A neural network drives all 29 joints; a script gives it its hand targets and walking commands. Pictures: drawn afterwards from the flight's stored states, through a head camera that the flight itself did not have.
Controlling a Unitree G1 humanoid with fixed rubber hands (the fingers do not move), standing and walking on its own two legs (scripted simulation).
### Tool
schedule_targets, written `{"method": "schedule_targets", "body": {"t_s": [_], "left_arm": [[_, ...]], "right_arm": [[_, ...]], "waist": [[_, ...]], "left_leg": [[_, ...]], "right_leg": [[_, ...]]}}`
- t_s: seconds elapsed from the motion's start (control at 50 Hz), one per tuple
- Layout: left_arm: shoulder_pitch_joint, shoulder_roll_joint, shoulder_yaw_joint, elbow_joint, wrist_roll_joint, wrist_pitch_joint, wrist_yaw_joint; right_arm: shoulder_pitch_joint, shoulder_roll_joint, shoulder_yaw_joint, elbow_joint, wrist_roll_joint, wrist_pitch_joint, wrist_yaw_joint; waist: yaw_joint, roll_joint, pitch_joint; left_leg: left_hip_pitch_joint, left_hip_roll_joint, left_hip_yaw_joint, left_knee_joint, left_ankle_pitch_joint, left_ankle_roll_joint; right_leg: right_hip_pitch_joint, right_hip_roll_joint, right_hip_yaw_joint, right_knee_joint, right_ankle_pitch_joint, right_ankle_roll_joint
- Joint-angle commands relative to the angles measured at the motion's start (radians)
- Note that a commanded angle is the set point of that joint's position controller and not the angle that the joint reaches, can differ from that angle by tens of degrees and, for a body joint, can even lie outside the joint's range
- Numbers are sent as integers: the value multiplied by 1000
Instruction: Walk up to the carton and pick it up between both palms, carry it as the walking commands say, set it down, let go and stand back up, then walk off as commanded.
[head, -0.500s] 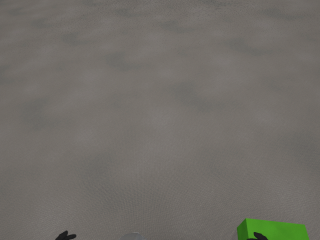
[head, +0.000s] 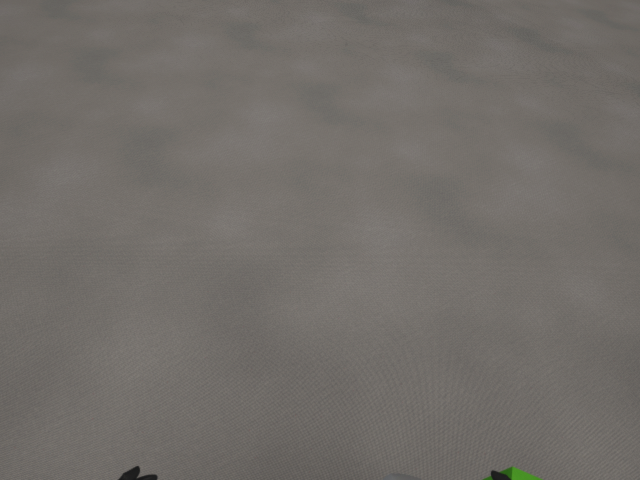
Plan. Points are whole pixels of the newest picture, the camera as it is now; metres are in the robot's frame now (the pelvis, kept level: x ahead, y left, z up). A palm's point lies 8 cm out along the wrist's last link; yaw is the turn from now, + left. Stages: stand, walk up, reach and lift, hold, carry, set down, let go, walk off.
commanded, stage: stand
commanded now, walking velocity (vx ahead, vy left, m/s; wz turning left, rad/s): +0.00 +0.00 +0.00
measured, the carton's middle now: out of the picture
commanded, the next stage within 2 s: walk off in 0.98 s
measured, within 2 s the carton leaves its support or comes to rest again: neither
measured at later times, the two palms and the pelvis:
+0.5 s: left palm out of the picture +0.07 +0.21 -0.08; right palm out of the picture +0.06 -0.28 -0.13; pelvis -0.01 -0.05 +0.00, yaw +1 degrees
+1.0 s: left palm out of the picture +0.07 +0.19 -0.09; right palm out of the picture +0.06 -0.29 -0.12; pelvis -0.02 -0.06 +0.00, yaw +1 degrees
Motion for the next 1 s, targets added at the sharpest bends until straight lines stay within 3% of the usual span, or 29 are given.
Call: {"method": "schedule_targets", "body": {"t_s": [0.0,0.08,0.1,0.16,0.18,0.2,0.22,0.28,0.32,0.36,0.38,0.4,0.42,0.44,0.52,0.54,0.56,0.58,0.6,0.64,0.68,0.74,0.76,0.78,0.8,0.84,0.86,0.96,0.98], "left_arm": [[14,59,-15,0,99,8,0],[-25,25,-30,-22,81,15,-6],[-4,1,-38,-8,84,8,2],[33,38,-21,13,78,4,16],[39,72,-14,-1,93,8,23],[18,43,-21,-18,79,7,21],[2,5,-35,-10,83,9,22],[102,37,-28,9,77,-9,18],[122,-9,-30,31,76,-14,23],[176,36,-14,32,85,-23,30],[198,58,-16,40,99,-30,39],[143,93,-18,13,98,-33,35],[70,99,-17,-3,90,-37,39],[14,83,-32,-20,96,-46,47],[15,60,-35,-27,98,-77,27],[85,69,-29,-17,88,-92,28],[76,66,-34,-8,91,-105,28],[75,40,-28,-11,92,-102,30],[66,64,-24,-10,89,-104,32],[127,50,-33,21,86,-108,39],[106,54,-29,15,92,-104,44],[97,46,-26,3,93,-92,45],[86,31,-32,2,90,-86,39],[52,34,-30,-10,94,-94,41],[51,59,-22,-11,100,-93,36],[51,67,-18,-13,107,-87,31],[60,70,-15,-21,99,-86,28],[84,42,-22,-26,101,-90,16],[78,3,-33,-6,101,-87,30]], "right_arm": [[-19,-154,-16,-52,1,-40,-24],[23,-123,-6,-4,6,-44,-24],[45,-111,-8,1,12,-47,-26],[20,-128,-16,2,4,-47,-20],[27,-103,-11,2,4,-47,-20],[-11,-84,4,-9,-2,-43,-14],[-20,-108,-14,-13,1,-42,-14],[-36,-83,-12,-10,-6,-39,-15],[6,-118,-37,12,0,-25,-22],[29,-103,-31,12,8,-10,-14],[18,-61,-29,-1,10,-17,-15],[2,-13,-16,-12,25,-18,-15],[-30,-13,-12,-7,8,-14,4],[-44,-42,-5,-14,-2,-13,15],[-27,-33,-7,-2,-5,-49,36],[-27,-61,-9,8,2,-54,29],[34,-72,-18,14,2,-62,15],[43,-110,-20,41,-5,-64,14],[14,-80,-10,38,-5,-65,10],[-7,-91,-14,42,8,-60,0],[-21,-41,0,45,8,-39,-5],[-29,-45,5,38,12,-35,-3],[-32,-40,10,30,11,-42,-3],[-28,-45,2,40,16,-38,-1],[-39,-55,6,45,11,-38,10],[-44,-53,8,17,5,-39,12],[-29,-91,-2,29,13,-42,2],[-21,-54,2,52,16,-33,3],[-76,-30,5,24,14,-42,1]], "waist": [[29,40,-150],[21,88,-160],[25,140,-190],[37,148,-196],[36,64,-166],[50,63,-135],[30,76,-148],[77,186,-151],[62,115,-112],[84,83,-77],[84,-97,-52],[43,-185,-15],[44,-183,20],[33,-126,42],[6,-136,-39],[55,-94,-131],[19,-101,-180],[30,-101,-196],[32,-22,-222],[71,-22,-205],[52,-44,-169],[58,-140,-138],[57,-183,-183],[36,-44,-153],[53,-37,-126],[32,-40,-96],[39,23,-130],[58,-69,-98],[42,-33,-81]], "left_leg": [[308,225,-302,-342,-56,-95],[338,183,-272,-329,26,-41],[326,175,-261,-317,13,-57],[279,189,-264,-355,-115,-17],[257,217,-332,-368,-177,13],[276,228,-343,-368,-188,18],[273,220,-316,-352,-149,28],[178,176,-253,-329,-222,22],[99,157,-238,-336,-303,-10],[21,130,-204,-297,-300,-47],[-32,52,-129,-150,-199,-52],[-37,-9,-71,-34,-172,-52],[60,-45,-49,21,-104,-55],[80,-70,-48,106,-94,-49],[172,-9,-96,-75,105,-60],[224,12,-116,-60,228,-45],[253,33,-134,-62,277,-40],[256,22,-108,-55,245,-49],[263,25,-114,-79,239,-55],[228,20,-115,-47,210,-58],[194,-8,-97,-65,148,-78],[172,-10,-104,-54,93,-81],[225,17,-102,-61,74,-71],[215,6,-113,-63,84,-75],[194,4,-97,-69,138,-75],[207,31,-116,-79,126,-74],[220,33,-151,-105,119,-79],[213,19,-145,-101,72,-64],[221,35,-147,-105,69,-68]], "right_leg": [[-134,34,103,139,120,57],[-111,52,115,44,115,75],[-65,41,131,14,103,75],[-25,61,117,0,71,63],[-16,71,143,-13,8,57],[-47,71,153,-59,10,49],[-2,75,130,-127,-11,39],[98,106,122,-253,-23,20],[228,126,75,-432,51,-4],[291,51,193,-529,49,-33],[278,-60,340,-594,2,-62],[176,-164,473,-682,-103,-87],[31,-163,432,-722,-175,-101],[10,-131,398,-675,-8,-95],[132,-25,240,-471,517,-43],[194,-16,215,-428,652,-16],[258,-25,220,-410,727,-22],[278,-29,240,-402,779,-32],[299,-37,244,-403,756,-32],[312,-34,254,-434,765,-18],[296,-28,242,-415,802,-13],[264,-31,235,-444,787,-16],[243,-19,232,-471,632,-37],[212,-26,267,-491,524,-33],[231,-23,239,-466,610,-18],[173,-9,232,-483,457,-38],[170,3,252,-491,361,-48],[143,24,249,-542,179,-34],[139,14,254,-539,243,-29]]}}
